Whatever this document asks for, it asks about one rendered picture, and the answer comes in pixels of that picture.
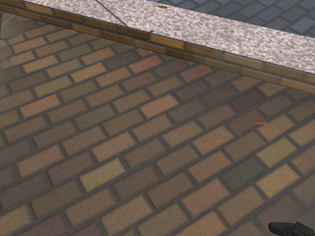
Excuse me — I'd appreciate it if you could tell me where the right robot hand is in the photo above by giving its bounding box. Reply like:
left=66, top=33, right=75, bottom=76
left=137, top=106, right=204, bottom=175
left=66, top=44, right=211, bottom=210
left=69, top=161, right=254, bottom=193
left=268, top=221, right=315, bottom=236

